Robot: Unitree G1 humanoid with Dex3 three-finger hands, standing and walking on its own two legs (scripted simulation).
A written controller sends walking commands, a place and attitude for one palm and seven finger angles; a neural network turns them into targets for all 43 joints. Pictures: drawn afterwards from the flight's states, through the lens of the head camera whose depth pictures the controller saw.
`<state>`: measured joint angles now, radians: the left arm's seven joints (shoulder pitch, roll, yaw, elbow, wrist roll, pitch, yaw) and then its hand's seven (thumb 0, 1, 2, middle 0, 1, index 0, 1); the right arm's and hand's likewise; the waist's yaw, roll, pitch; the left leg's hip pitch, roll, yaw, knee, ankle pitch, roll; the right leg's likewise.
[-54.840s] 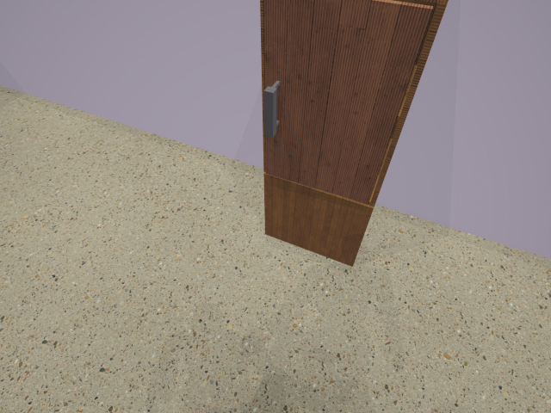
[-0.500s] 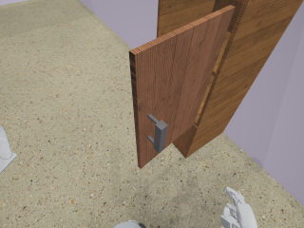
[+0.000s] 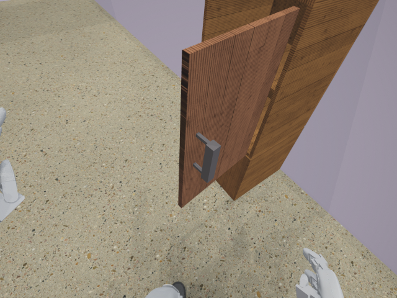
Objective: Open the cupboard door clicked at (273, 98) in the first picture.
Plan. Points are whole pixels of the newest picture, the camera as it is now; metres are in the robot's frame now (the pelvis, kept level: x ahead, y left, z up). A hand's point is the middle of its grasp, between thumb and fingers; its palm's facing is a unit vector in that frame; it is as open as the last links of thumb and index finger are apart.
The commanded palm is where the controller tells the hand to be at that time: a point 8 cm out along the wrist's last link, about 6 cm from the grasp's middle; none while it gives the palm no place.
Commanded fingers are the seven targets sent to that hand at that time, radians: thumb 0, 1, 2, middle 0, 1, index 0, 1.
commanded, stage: step back with the hand held close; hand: left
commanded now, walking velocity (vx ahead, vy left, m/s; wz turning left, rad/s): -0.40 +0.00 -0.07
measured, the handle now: (203, 157) +0.46 +0.01 -0.04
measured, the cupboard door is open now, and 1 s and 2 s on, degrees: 97 97 97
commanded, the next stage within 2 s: stop stepping back and stand still in 0.16 s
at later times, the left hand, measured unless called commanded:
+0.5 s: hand (15, 261) +0.13 +0.22 +0.18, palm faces +0.21 -0.85 -0.49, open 7.4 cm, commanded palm +0.06 +0.28 +0.19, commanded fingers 0.00 0.90 0.90 -0.20 -0.30 -0.20 -0.30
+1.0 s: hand out of the picture +0.05 +0.24 +0.19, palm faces +0.31 -0.76 -0.58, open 7.4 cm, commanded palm +0.00 +0.29 +0.19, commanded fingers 0.00 0.90 0.90 -0.20 -0.30 -0.20 -0.30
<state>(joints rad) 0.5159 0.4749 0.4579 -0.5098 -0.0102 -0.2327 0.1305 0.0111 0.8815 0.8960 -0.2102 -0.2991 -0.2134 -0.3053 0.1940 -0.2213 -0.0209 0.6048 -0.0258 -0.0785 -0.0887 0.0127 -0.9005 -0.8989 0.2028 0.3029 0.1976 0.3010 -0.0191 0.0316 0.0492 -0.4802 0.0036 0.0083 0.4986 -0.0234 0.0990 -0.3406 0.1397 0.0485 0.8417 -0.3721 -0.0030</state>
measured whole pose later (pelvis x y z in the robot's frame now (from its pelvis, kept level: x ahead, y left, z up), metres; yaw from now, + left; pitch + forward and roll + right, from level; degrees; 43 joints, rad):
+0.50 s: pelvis -0.12 +0.00 -0.01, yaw -8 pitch -3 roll -1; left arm 0.54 0.53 0.49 -0.56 -0.07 -0.16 0.11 0.01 0.88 0.90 -0.21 -0.30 -0.21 -0.30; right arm 0.20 -0.17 0.01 0.58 -0.02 -0.10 -0.04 0.01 -0.90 -0.90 0.21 0.30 0.20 0.30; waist -0.10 -0.06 0.02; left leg -0.51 -0.01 0.05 0.49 -0.20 -0.03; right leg -0.24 0.08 -0.07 0.69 -0.60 -0.08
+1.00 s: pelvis -0.17 +0.01 +0.00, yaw -7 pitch -1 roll +0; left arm 0.61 0.49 0.46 -0.56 0.00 -0.22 0.14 0.01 0.88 0.90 -0.21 -0.30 -0.21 -0.30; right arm 0.28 -0.13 0.04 0.64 -0.01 -0.12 -0.06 0.01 -0.90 -0.90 0.21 0.30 0.20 0.30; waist -0.02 0.01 -0.02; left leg -0.28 0.07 0.01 0.69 -0.41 -0.02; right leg -0.32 0.02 -0.13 0.63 -0.31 -0.06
